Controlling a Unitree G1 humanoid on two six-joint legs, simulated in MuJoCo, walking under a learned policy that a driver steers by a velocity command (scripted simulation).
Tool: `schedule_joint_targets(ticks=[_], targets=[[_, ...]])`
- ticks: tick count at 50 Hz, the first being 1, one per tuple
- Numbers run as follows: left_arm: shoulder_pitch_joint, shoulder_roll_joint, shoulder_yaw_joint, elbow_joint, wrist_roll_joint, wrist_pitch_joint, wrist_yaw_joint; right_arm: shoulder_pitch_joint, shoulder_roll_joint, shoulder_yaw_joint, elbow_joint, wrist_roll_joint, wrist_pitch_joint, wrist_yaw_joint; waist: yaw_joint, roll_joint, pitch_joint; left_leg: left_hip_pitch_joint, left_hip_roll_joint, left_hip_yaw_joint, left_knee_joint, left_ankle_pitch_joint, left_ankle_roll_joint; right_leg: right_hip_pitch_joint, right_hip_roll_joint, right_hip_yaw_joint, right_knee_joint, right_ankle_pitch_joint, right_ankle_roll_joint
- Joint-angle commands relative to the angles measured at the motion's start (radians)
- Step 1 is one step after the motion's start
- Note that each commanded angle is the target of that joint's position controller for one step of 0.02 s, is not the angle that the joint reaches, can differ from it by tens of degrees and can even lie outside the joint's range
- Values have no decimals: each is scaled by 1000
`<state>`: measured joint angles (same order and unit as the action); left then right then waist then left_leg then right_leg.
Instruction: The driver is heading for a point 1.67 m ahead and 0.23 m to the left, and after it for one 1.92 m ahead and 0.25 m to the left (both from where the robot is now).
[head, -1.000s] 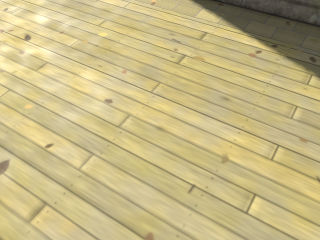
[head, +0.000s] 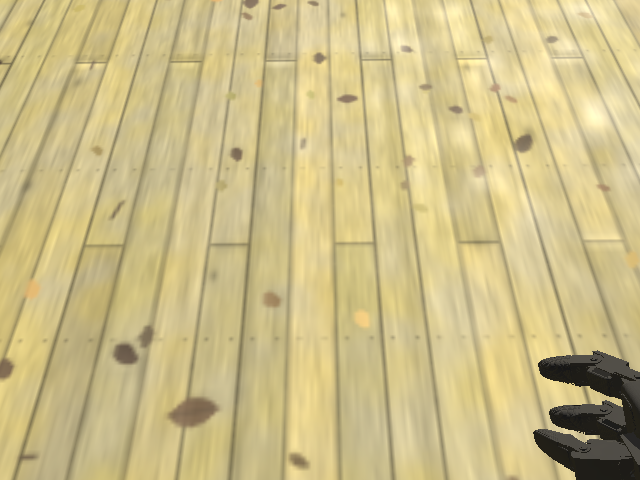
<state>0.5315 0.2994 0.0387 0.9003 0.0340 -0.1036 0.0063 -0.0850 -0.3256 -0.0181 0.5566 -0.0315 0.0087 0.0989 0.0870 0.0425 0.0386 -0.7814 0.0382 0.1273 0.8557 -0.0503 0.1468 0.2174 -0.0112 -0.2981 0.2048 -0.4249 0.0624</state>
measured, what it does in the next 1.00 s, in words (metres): walks ahead, turning left: left foot, then right foot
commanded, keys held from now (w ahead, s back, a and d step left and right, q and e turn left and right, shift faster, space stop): w+q+shift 0.20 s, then w+shift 0.80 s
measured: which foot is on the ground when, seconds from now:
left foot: up 0.00-0.06, down 0.08-0.50, up 0.52-0.92, down 0.94-1.00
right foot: down 0.00-0.08, up 0.10-0.48, down 0.50-0.96, up 0.98-1.00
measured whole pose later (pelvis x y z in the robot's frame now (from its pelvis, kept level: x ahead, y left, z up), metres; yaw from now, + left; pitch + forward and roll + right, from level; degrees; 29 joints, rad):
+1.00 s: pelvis +0.92 +0.21 -0.01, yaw +25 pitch +2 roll +0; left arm 0.48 0.27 0.03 0.94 0.01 -0.07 0.00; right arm 0.03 -0.27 0.01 0.69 -0.05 -0.08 0.02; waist 0.05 -0.01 0.05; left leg -0.54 -0.04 0.09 0.64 -0.13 0.11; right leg -0.01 0.01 0.00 0.94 -0.39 -0.06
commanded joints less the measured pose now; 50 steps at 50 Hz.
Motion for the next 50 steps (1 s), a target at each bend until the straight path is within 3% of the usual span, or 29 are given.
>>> schedule_joint_targets(ticks=[1, 3, 4, 5, 6, 7, 8, 9, 11, 15, 18, 21, 23, 24, 25, 26, 27, 28, 29, 30, 32, 38, 41, 44, 46, 47, 48, 49, 50], targets=[[-76, 208, 41, -86, 1, 5, 24, 93, -54, -12, -9, 2, -12, -7, -165, -146, -6, 326, -119, 92, -86, -61, 56, -142, -229, 10, 188, 1460, -52], [-158, 247, 55, -124, 8, 39, 28, 463, -132, -57, 103, 6, -22, -35, -337, -161, -173, 731, -161, 18, -133, -145, 112, -269, -267, 53, 655, 1482, -83], [-169, 216, 54, -132, 14, 45, 15, 566, -174, -90, 160, 13, -23, -63, -348, -63, -200, 968, -134, -87, -210, -188, 139, -496, -174, 59, 1007, 863, -74], [-168, 56, 14, -185, 32, 37, -1, 479, -257, -107, 150, 28, -10, -81, -218, 164, -133, 1027, 49, -412, -195, -65, 178, -827, -14, 90, 1382, -66, -53], [-183, 108, 17, -313, 0, 13, -3, 483, -324, -123, 101, 0, 5, -83, -203, 175, -354, 1275, 191, -880, -435, -251, 368, -1091, 38, 318, 1512, -71, -31], [-276, 143, 12, -322, 4, -13, -3, 496, -276, -124, 104, 4, 6, -94, -221, -1, -264, 1185, 216, -943, -583, -362, 325, -1151, -26, 386, 1419, 22, -37], [-292, 142, 8, -313, 0, -22, -2, 466, -226, -113, 124, 8, -5, -102, -170, -82, -107, 1005, 190, -874, -620, -318, 291, -1120, -60, 383, 1306, 72, -38], [-308, 129, 3, -304, 15, -15, 1, 436, -199, -105, 137, 10, -22, -106, -118, -141, -40, 849, 141, -790, -621, -213, 265, -1044, -86, 380, 1230, 59, -26], [-248, 111, -2, -281, 42, 30, 0, 389, -144, -80, 136, 16, -55, -113, -36, -162, 2, 626, 77, -637, -626, -80, 244, -910, -127, 379, 1106, 19, 4], [-445, 24, -37, -361, 27, 50, -26, 410, -112, -68, 170, 23, -101, -100, -67, -96, 78, 396, -38, -444, -702, 27, 177, -780, -145, 302, 710, 279, 3], [-513, 9, -44, -361, -1, 41, -42, 474, -115, -70, 204, 45, -118, -84, -131, -48, 45, 434, -31, -401, -746, 186, 115, -603, -91, 265, 474, 619, -49], [-550, 62, -24, -363, -3, 40, -33, 526, -154, -76, 238, 36, -116, -90, -158, -26, 22, 699, 27, -397, -663, 475, 76, -625, -36, 249, 353, 559, -99], [-403, 121, 7, -321, -2, 35, -18, 533, -201, -83, 254, 15, -106, -101, -80, 12, -87, 836, 53, -383, -428, 811, 34, -501, 40, 240, 352, 368, -129], [-228, 148, 25, -273, -9, 34, -5, 496, -216, -86, 255, 0, -98, -104, 24, 20, -165, 795, 39, -356, -214, 829, 17, -328, 48, 234, 335, 296, -141], [-15, 197, 47, -220, -1, 37, 16, 444, -174, -75, 243, -13, -99, -105, 136, 9, -244, 608, 1, -326, 81, 666, 4, -75, -38, 306, 387, 174, -161], [52, 303, 76, -204, 43, 31, 18, 562, -4, -36, 197, 29, -106, -100, 52, -299, -377, 267, -157, -247, 545, -95, -45, 184, -349, 838, 298, -153, -284], [-2, 252, 70, -197, 23, 36, -6, 557, -29, -23, 191, 27, -116, -98, 28, -333, -396, 107, -187, -289, 616, -374, -29, 174, -385, 1212, 76, -274, -313], [-126, 173, 59, -205, 12, 34, -13, 449, -65, -28, 184, 20, -110, -102, -2, -195, -190, 34, -97, -280, 601, -271, -21, 11, -354, 1046, 60, -295, -307], [-167, 114, 48, -197, 6, 30, -19, 375, -75, -23, 173, 8, -106, -92, -12, -61, -111, 55, -58, -266, 544, -218, -24, -128, -316, 901, 58, -184, -297], [-171, 90, 39, -177, 12, 27, -19, 329, -63, -21, 157, 1, -100, -81, -30, -36, -60, 75, -35, -265, 495, -223, -26, -225, -271, 794, 45, -91, -276], [-144, 48, 21, -125, 6, 14, -18, 331, -18, -6, 139, -13, -78, -60, -85, -82, -7, 104, -9, -275, 427, -242, -41, -355, -222, 678, -8, -38, -254], [-119, 86, 25, -74, -30, -26, -32, 77, -9, 28, 33, -11, -77, -33, -96, -76, 107, 122, 42, -123, -45, 62, -80, -471, -116, 365, -192, 336, -235], [-51, 120, 29, -40, -45, -38, -32, 0, 13, 39, 24, 2, -83, -24, -69, -59, 111, 273, 16, -53, -219, 212, -49, -404, -143, 308, -267, 602, -225], [-15, 169, 33, -10, -31, -24, -19, 18, -27, 24, 37, -10, -84, -46, -88, -110, 28, 325, -67, 0, -282, 93, -14, -156, -168, 261, -95, 1146, -201], [-15, 210, 40, 7, -6, 6, 4, 245, -84, -5, 104, -14, -81, -69, -202, -177, -125, 568, -132, -8, -279, -80, 18, -110, -193, 244, 256, 1403, -176], [-52, 210, 39, -1, -3, 20, 12, 457, -118, -26, 173, -14, -79, -84, -304, -165, -217, 795, -105, -40, -308, -101, 40, -211, -170, 229, 534, 1302, -163], [-49, 133, 23, -31, 6, 21, 9, 629, -199, -54, 212, -28, -77, -104, -335, -54, -338, 1040, 103, -265, -273, -367, 64, -428, -103, 232, 911, 860, -173], [47, 8, -2, -80, -47, 5, -14, 579, -256, -75, 203, -33, -74, -103, -192, 274, -481, 1265, 358, -886, -464, -607, 188, -805, 89, 319, 1291, -1, -129], [-68, 102, 11, -98, -39, -1, -4, 521, -206, -79, 196, -13, -71, -94, -226, 115, -402, 1232, 319, -926, -550, -537, 187, -962, 42, 396, 1338, 33, -160]])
